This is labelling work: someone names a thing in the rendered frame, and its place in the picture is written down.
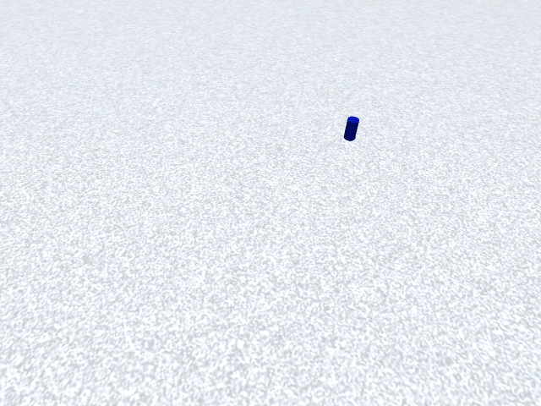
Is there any can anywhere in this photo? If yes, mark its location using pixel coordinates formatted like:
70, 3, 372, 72
344, 117, 359, 141

